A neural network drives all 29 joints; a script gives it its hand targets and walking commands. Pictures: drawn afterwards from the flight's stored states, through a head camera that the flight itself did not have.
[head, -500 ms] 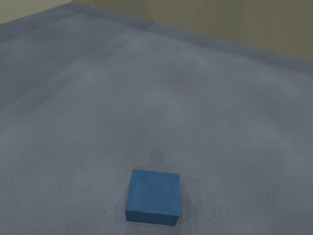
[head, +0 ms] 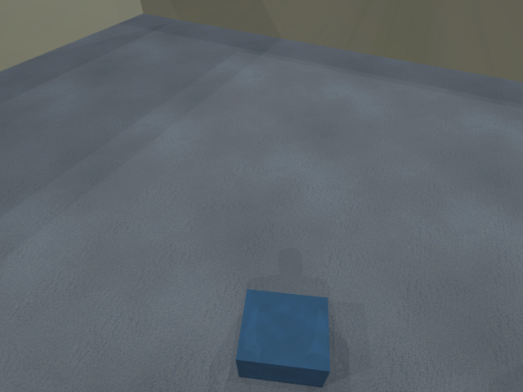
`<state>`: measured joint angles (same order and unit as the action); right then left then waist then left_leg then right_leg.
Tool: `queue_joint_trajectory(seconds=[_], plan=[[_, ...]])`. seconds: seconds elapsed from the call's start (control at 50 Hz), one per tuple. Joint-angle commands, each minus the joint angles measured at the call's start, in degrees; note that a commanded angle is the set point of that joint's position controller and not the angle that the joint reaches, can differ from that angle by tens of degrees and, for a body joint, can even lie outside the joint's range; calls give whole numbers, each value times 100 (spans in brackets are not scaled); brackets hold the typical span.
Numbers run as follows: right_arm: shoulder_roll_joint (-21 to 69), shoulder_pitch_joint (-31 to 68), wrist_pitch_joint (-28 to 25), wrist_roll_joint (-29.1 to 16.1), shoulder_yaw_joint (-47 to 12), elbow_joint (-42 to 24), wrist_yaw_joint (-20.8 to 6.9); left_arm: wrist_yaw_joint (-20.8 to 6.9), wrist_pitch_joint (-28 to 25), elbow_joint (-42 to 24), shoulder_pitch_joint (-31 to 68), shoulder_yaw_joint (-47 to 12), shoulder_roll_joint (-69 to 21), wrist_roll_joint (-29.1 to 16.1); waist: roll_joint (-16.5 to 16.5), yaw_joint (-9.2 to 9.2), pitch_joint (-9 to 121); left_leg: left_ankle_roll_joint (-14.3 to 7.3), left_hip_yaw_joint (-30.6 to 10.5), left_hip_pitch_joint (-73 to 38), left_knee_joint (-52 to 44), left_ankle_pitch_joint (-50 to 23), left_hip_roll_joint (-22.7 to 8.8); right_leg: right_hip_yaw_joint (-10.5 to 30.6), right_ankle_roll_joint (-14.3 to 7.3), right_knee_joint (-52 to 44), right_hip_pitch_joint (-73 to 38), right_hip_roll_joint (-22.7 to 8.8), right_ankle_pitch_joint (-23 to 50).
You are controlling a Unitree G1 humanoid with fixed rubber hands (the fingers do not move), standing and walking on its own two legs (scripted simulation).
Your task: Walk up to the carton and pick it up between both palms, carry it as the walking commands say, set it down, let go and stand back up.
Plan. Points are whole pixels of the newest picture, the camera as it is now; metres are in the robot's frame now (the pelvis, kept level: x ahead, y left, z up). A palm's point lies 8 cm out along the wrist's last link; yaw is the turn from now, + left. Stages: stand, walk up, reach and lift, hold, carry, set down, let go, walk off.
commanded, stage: walk up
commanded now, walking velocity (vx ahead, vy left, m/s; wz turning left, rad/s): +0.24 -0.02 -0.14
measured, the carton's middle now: (283, 337) +0.48 -0.06 -0.68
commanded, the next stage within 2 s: stand in 1.96 s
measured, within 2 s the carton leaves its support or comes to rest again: neither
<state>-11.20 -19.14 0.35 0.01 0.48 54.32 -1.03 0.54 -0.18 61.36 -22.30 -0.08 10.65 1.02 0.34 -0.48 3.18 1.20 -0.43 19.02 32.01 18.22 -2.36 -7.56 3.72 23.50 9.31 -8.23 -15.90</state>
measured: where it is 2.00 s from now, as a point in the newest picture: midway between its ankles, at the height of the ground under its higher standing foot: outside the picture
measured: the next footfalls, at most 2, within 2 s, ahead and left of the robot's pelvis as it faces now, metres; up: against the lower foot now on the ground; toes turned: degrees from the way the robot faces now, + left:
left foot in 0.02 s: +0.06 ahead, +0.15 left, +0.00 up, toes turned +1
right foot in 0.40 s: +0.22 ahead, -0.12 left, +0.00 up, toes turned -8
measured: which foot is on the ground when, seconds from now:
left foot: up 0.00-0.00, down 0.02-0.42, up 0.44-0.84, down 0.86-1.00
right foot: down 0.00-0.02, up 0.04-0.38, down 0.40-0.86, up 0.88-1.00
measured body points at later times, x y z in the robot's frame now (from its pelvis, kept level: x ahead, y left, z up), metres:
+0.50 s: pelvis +0.11 -0.03 -0.02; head +0.14 -0.04 +0.43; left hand +0.19 +0.21 -0.15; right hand +0.12 -0.26 -0.17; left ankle +0.03 +0.13 -0.70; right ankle +0.18 -0.12 -0.74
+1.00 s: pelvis +0.03 +0.03 +0.00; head +0.02 +0.05 +0.45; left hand +0.09 +0.27 -0.16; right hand +0.03 -0.21 -0.14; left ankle +0.03 +0.14 -0.74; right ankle +0.07 -0.10 -0.68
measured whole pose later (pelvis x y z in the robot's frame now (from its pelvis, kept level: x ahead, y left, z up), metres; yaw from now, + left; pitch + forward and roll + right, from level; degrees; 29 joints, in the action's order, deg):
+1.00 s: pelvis +0.03 +0.03 +0.00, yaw -1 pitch -2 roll -3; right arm -9.8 -21.4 3.5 0.0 0.5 54.6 1.4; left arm 0.5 5.4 58.5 -12.5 -0.1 13.2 1.0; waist 0.0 -0.6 -0.4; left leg 0.3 0.3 10.4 29.5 17.0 -3.7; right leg -3.6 1.3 55.8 27.0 1.5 -19.5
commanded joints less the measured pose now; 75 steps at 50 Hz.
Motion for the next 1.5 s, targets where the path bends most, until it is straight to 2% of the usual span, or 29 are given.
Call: queue_joint_trajectory(seconds=[0.0, 0.02, 0.04, 0.12, 0.26, 0.3, 0.34, 0.38, 0.4, 0.42, 0.52, 0.58, 0.62, 0.68, 0.78, 0.82, 0.84, 0.86, 0.94, 1.0, 1.04, 1.08, 1.12, 1.14, 1.24, 1.28, 1.3, 1.32, 1.48], plan=[[-1214, -1502, -381, 192, 473, 445, 175, -43, -154, -456, 41, 209, 542, 24, 466, -600, -83, -232, -835, -2590, -1512, 154, -1211, -338, -239, 1526, 2007, 339, -947], [-1612, -1787, -378, 216, 554, 454, 205, -50, -102, -667, 234, 148, 427, 52, 1588, -584, -272, -598, -2620, -2254, -2324, 1012, -2251, -80, -194, 2883, 2798, 548, -1742], [-1702, -1647, -372, 232, 567, 396, 204, -99, -47, -913, 563, 226, 463, 100, 1591, -498, -787, -749, -2987, -1766, -2674, 1865, -2523, 671, -204, 3564, 3167, 377, -1749], [-958, -553, -441, 164, 356, 60, 191, -247, -43, -567, 387, 283, 620, 25, 643, -143, -1229, -399, -1018, -1262, -2344, -208, -1558, 600, -172, 3510, 2611, 154, -171], [-915, -890, -402, 185, 325, -79, 272, -277, 141, -868, 1102, 240, 530, -57, 837, -223, -925, -817, -688, -1420, -1945, -2191, -1589, 397, -101, 2262, 2433, 444, 36], [-833, -470, -312, 155, 274, -195, 292, -151, 164, -692, 747, 181, 488, -170, 1083, 13, -680, -691, -24, -1168, -932, -5458, -1259, 279, -116, 1498, 1331, 768, -131], [-839, -448, -184, 93, 295, -110, 286, -103, 82, -540, 262, 146, 555, -170, 1156, 187, -93, -573, 130, -1048, -328, -3830, -701, -41, -116, 219, 186, 724, 1002], [-442, -824, -185, 82, 205, -307, 287, -17, 47, -518, 15, 394, 1206, -150, -570, 184, 585, -69, 279, -371, 799, -1654, -302, 717, -504, 451, -1004, -536, 4205], [-412, -872, -154, 35, 235, -298, 353, 26, 17, -479, -133, 429, 1448, -119, -1752, 286, 858, -25, 264, 107, 1963, 1403, 154, 1636, -1046, 393, -1136, -1421, 6013], [-323, -922, -73, 59, 327, -367, 381, 38, -3, -448, -82, 405, 1507, -48, -1637, 127, 611, -74, -38, 112, 2702, 2278, 147, 1827, -1138, 332, -636, -1514, 6433], [-388, -688, 180, 26, 292, 31, 345, 87, -41, -649, 974, 225, 878, -31, -479, -41, 220, -29, -266, -13, 2463, 1091, -47, 1272, -1189, -489, 280, -858, 2847], [-456, -227, 271, 9, 453, -126, 404, 171, -38, -671, 713, 345, 1040, -37, -886, 84, 55, 170, 22, 453, 3114, 1525, 41, 1342, -1615, 137, 173, -1298, 6223], [-558, -184, 282, 28, 447, -132, 407, 186, -12, -687, 729, 373, 1070, -9, -631, 80, 436, 152, -19, 383, 2812, 1473, -21, 1243, -1631, 283, 73, -1288, 5957], [-485, -103, 436, 50, 388, -148, 350, 162, 174, -888, 1252, 354, 1045, 58, -1229, -51, 37, 89, 51, -117, 2732, 1174, 106, 1266, -1421, -552, 1415, -1069, 2168], [-499, -567, 395, 153, 288, 79, 243, 119, 386, -807, 1468, 481, 1296, 61, -1452, -328, -187, -104, 480, -851, 969, 461, -56, 1110, -896, -923, 1906, -741, -1445], [-874, -1366, 269, 227, 385, 391, 229, 124, 468, -884, 1729, 417, 1131, 51, -256, -727, -506, -365, -242, -1479, -352, 885, -532, 827, -624, 352, 3065, -121, -2263], [-1297, -1115, 231, 312, 435, 257, 244, 70, 521, -1024, 1609, 374, 805, -16, 1929, -644, -974, -764, -2437, -164, -2388, 3280, -1760, 149, -316, 2219, 2910, 778, -1837], [-1433, -20, 152, 304, 446, -93, 293, 41, 559, -965, 1498, 465, 761, -50, 1529, -141, -1654, -755, -3144, 1007, -3246, 3861, -2168, 751, -290, 3111, 2548, 977, -1306], [-882, 1445, -9, 107, 168, -600, 305, -95, 508, -442, 827, 336, 739, -56, 1092, 446, -1340, -643, -1163, 1472, -2641, 1636, -1052, 722, -119, 4037, 1310, 1058, -181], [-1084, -345, -122, 184, 307, -85, 390, -152, 366, -541, 1260, 317, 889, 30, 583, -250, -359, -840, -1698, -1453, -2356, 1388, -1513, 632, -87, 3101, 2476, 799, -319], [-974, -848, -179, 159, 227, 123, 476, -88, 263, -634, 1542, 263, 719, -10, 493, -420, -276, -1009, -1493, -2565, -1289, -2259, -1704, 903, -21, 2392, 3032, 710, -689], [-845, -1021, -211, 171, 162, 305, 430, -65, 176, -489, 1270, 161, 489, -16, 935, -440, 168, -953, -1221, -2607, -1009, -3260, -1652, 702, -23, 1794, 2467, 866, -1015], [-1233, -1184, -167, 147, 407, 282, 384, -210, 202, -561, 1419, 158, 599, 63, 1027, -509, -50, -1194, -2005, -2081, -2194, 1411, -2038, 613, -39, 2037, 2549, 625, -918], [-1400, -735, -104, 167, 510, 88, 387, -262, 176, -620, 1536, 191, 765, 76, 969, -395, -366, -1150, -2031, -1536, -2426, 1936, -2058, 538, -31, 2089, 2505, 628, -1020], [-1123, -100, -141, 156, 508, -180, 227, -283, 18, -160, 337, 119, 523, -65, 1164, 170, -395, -592, -761, 233, -2028, 1229, -1177, 32, -73, 108, -138, 906, -99], [-327, -311, -146, 93, 212, 8, 244, -152, -112, -72, -78, 143, 724, -103, 580, 343, -331, -212, -104, 437, -707, 166, -226, 884, -217, -669, -918, -93, 985], [-90, -303, -183, 48, 107, -144, 232, -63, -111, -16, -183, 267, 1111, -99, -903, 301, -148, 51, 125, 467, -84, 609, 99, 1984, -419, -1018, -630, -907, 1289], [-259, -329, -111, 47, 152, -126, 247, -48, -93, -96, 46, 296, 1277, -61, -1285, 251, -195, 15, -99, 310, 330, 1067, -31, 2340, -576, -1371, -227, -1091, 611], [-157, -566, 65, 91, 159, 409, 246, 53, -194, -85, 417, 109, 610, -135, -829, 119, -67, 79, 6, 24, 390, 271, -34, 1340, -881, -951, -230, -566, 1744]])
